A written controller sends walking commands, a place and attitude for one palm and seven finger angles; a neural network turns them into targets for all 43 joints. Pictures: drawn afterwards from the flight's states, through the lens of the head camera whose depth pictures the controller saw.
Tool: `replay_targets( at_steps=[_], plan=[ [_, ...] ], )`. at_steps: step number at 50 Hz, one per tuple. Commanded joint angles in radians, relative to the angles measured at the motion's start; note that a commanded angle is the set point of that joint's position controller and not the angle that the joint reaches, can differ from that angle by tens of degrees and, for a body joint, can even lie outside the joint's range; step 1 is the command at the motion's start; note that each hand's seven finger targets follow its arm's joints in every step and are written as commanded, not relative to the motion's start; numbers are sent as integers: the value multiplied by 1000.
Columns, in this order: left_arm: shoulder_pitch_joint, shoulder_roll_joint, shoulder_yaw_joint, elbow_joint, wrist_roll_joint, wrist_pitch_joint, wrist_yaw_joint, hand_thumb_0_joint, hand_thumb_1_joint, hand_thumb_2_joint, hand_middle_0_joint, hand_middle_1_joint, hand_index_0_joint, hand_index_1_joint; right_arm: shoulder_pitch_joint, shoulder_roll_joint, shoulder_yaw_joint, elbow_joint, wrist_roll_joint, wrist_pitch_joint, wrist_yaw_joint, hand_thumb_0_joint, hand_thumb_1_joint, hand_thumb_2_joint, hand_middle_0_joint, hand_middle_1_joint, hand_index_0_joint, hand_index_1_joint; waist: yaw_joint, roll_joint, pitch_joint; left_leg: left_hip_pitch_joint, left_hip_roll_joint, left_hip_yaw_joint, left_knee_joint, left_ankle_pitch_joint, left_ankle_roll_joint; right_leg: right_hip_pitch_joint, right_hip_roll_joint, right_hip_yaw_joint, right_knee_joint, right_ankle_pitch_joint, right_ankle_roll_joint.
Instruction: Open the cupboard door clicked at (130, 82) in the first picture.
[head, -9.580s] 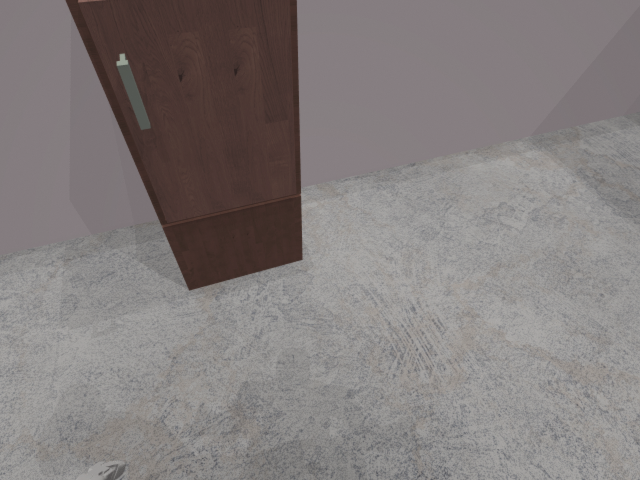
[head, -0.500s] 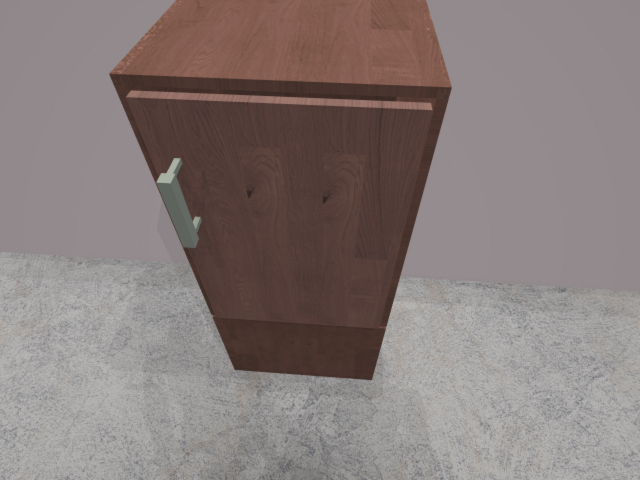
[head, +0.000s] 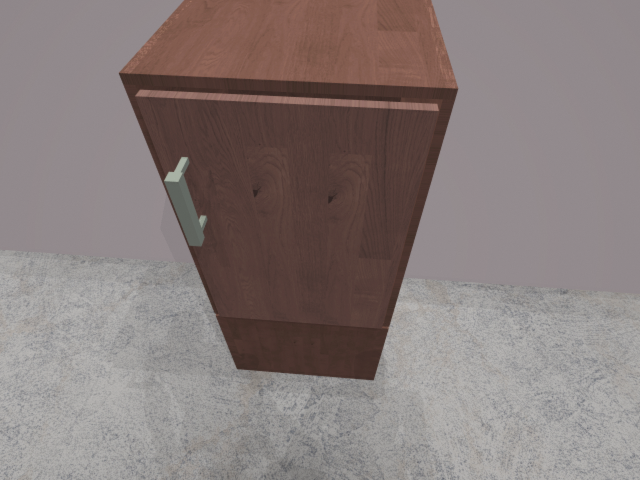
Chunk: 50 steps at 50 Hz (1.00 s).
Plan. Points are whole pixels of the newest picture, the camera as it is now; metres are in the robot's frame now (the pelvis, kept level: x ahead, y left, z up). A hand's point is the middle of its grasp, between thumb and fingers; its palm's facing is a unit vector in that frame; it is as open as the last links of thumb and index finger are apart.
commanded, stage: raise the hand with hooked fingers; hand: left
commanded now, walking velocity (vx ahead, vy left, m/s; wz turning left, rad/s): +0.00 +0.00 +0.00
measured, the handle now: (190, 203) +0.50 +0.25 +0.04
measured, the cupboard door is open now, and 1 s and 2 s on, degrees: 0 0 0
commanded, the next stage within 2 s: none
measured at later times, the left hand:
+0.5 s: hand (181, 469) +0.14 +0.18 -0.04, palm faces -0.05 -1.00 +0.06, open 8.6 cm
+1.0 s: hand (109, 431) +0.17 +0.26 -0.01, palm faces +0.00 -1.00 -0.04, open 11.7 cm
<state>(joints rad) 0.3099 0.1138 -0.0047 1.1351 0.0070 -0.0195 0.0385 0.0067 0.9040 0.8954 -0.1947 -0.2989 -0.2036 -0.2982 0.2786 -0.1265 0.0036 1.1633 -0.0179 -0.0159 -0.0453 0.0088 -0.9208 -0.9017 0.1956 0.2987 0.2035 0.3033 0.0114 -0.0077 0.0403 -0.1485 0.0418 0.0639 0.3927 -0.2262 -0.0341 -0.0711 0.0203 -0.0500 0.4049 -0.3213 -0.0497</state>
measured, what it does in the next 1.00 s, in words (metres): lowers itself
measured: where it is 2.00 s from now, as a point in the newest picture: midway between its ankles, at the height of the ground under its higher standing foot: outside the picture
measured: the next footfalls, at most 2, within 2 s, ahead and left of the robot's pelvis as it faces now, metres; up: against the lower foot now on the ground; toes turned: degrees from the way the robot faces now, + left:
none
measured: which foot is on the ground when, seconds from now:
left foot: down 0.00-1.00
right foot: down 0.00-1.00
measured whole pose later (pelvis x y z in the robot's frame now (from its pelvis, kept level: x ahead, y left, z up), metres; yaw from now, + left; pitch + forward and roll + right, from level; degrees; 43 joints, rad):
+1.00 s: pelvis -0.08 +0.05 -0.06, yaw +1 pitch +9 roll -3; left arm 0.24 0.29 0.23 0.09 -0.30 -0.30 -0.30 0.01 0.00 0.51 -0.26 -0.88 -0.27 -0.88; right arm 0.31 -0.25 0.04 0.59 0.03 -0.23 -0.06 0.01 -0.90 -0.90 0.20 0.30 0.21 0.30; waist -0.02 0.03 -0.08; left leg -0.75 0.04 0.02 0.97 -0.38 0.03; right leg -0.63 -0.01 -0.08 0.94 -0.46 0.00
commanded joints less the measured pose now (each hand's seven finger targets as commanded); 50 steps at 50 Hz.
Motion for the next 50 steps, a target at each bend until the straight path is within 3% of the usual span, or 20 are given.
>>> replay_targets(
  at_steps=[1, 2, 3, 4, 5, 6, 7, 9, 11, 14, 15, 16, 18, 21, 23, 27, 31, 38, 41, 50],
  plan=[
    [90, 94, 21, -19, 4, -14, 8, 0, 900, 900, -200, -300, -200, -300, 71, -73, -10, -26, 4, -11, -2, 0, -900, -900, 200, 300, 200, 300, 0, -10, 32, 36, 73, -61, -26, 233, 47, -88, -123, 95, -78, 338, 10],
    [91, 95, 21, -18, 3, -14, 8, 0, 900, 900, -200, -300, -200, -300, 72, -75, -10, -25, 4, -11, -2, 0, -900, -900, 200, 300, 200, 300, 1, -6, 28, 35, 73, -60, -24, 233, 46, -85, -127, 90, -76, 344, 12],
    [171, 138, 24, 5, 22, -47, 45, 0, 900, 900, -200, -300, -200, -300, -67, -114, -16, -109, 18, -22, 14, 0, -900, -900, 200, 300, 200, 300, 40, -78, 66, -110, 53, -2, 271, 165, 21, -111, -209, 205, -81, 949, 98],
    [-591, 320, 27, -1527, -198, -265, 4, 0, 877, 890, -202, -315, -202, -315, -8, -312, -25, -442, 46, -174, -31, 0, -900, -900, 200, 300, 200, 300, -111, 101, -397, 162, -36, -12, 79, 253, 88, -28, -130, 130, 44, 766, 39],
    [-223, 287, 74, -1266, -120, -222, 59, 0, 853, 880, -203, -330, -203, -330, -74, -234, -21, -383, 34, -247, -59, 0, -900, -900, 200, 300, 200, 300, -14, 329, -432, 236, -20, -15, 24, 402, 90, -48, -52, 84, 103, 480, 5],
    [25, 116, -16, -1116, -123, -76, 102, 0, 830, 870, -205, -345, -205, -345, -64, -182, -43, -410, 71, -273, -54, 0, -900, -900, 200, 300, 200, 300, -23, 248, -238, 111, -2, -45, 51, 434, 76, -163, -36, 22, 101, 282, 18],
    [49, -24, -89, -1056, -154, -45, 75, 0, 807, 860, -207, -360, -207, -360, -41, -186, -41, -384, 79, -279, -57, 0, -900, -900, 200, 300, 200, 300, -40, 68, -136, 29, 9, -38, 99, 388, 81, -196, -40, -16, 83, 334, 37],
    [-15, 89, -34, -1199, -176, -139, 33, 0, 760, 840, -210, -390, -210, -390, -59, -261, -62, -448, 62, -316, -62, 0, -900, -900, 200, 300, 200, 300, -83, -112, -161, -27, -23, -53, 193, 233, 95, -319, -40, -11, 106, 332, 63],
    [9, 48, -39, -1134, -165, -223, -16, 0, 713, 820, -213, -420, -213, -420, -55, -256, -63, -510, 41, -334, -53, 0, -900, -900, 200, 300, 200, 300, -92, -158, -110, -164, -53, -73, 277, 128, 83, -443, -40, -17, 179, 230, 70],
    [208, 27, 50, -934, -206, -401, -162, 0, 643, 790, -218, -465, -218, -465, -112, -245, -85, -577, 20, -332, -16, 0, -900, -900, 200, 300, 200, 300, 2, -283, -149, -412, -58, -73, 393, 14, 42, -544, -36, -3, 318, 129, 66],
    [246, 41, 83, -921, -234, -467, -230, 0, 620, 780, -220, -480, -220, -480, -133, -246, -89, -605, 21, -328, -1, 0, -900, -900, 200, 300, 200, 300, 28, -281, -170, -483, -64, -70, 431, -1, 34, -535, -44, 22, 359, 147, 62],
    [281, 100, 156, -889, -255, -520, -310, 0, 597, 770, -222, -495, -222, -495, -135, -249, -94, -629, 29, -316, 20, 0, -900, -900, 200, 300, 200, 300, 65, -173, -196, -518, -72, -64, 471, 23, 21, -499, -57, 63, 410, 225, 46],
    [185, 204, 244, -985, -279, -601, -418, 0, 550, 750, -225, -525, -225, -525, -164, -257, -101, -706, 33, -296, 34, 0, -900, -900, 200, 300, 200, 300, 69, -61, -306, -563, -82, -32, 539, 19, 26, -482, -72, 108, 471, 230, 39],
    [110, 230, 258, -1104, -297, -499, -402, 0, 480, 720, -230, -570, -230, -570, -192, -251, -92, -812, 43, -229, 26, 0, -900, -900, 200, 300, 200, 300, 69, -13, -315, -572, -82, -16, 551, -54, 44, -519, -53, 124, 447, 21, 32],
    [5, 202, 220, -1249, -294, -454, -352, 0, 433, 700, -233, -600, -233, -600, -178, -240, -85, -859, 49, -205, 13, 0, -900, -900, 200, 300, 200, 300, 30, 11, -320, -542, -68, -27, 555, -87, 58, -566, -38, 112, 432, -57, 34],
    [-188, 231, 189, -1465, -255, -491, -279, 0, 340, 660, -240, -660, -240, -660, -108, -227, -61, -837, 36, -203, -10, 0, -900, -900, 200, 300, 200, 300, -37, 104, -342, -476, -29, -80, 565, -86, 70, -652, -4, 56, 468, -51, 24],
    [-225, 216, 132, -1368, -260, -481, -325, 0, 247, 620, -247, -720, -247, -720, -95, -241, -30, -785, 37, -239, -28, 0, -900, -900, 200, 300, 200, 300, -80, 94, -280, -486, -18, -117, 560, -141, 69, -715, 15, 21, 464, -110, 24],
    [-124, 283, 244, -1288, -307, -307, -369, 0, 83, 550, -258, -825, -258, -825, -114, -245, -19, -781, 52, -263, -35, 0, -900, -900, 200, 300, 200, 300, -7, 78, -380, -429, -31, -119, 454, -127, 63, -572, 5, -5, 402, -114, 29],
    [-121, 315, 307, -1252, -325, -293, -340, 0, 13, 520, -263, -870, -263, -870, -125, -240, -14, -772, 48, -259, -36, 0, -900, -900, 200, 300, 200, 300, 9, 30, -318, -450, -29, -125, 423, -142, 57, -559, 9, -11, 384, -145, 27],
    [-186, 320, 306, -1255, -324, -362, -352, 0, -197, 430, -278, -1005, -278, -1005, -74, -269, -25, -752, 53, -291, -27, 0, -900, -900, 200, 300, 200, 300, -19, 87, -302, -367, -25, -122, 373, -139, 54, -562, 8, -28, 367, -106, 25]
  ],
)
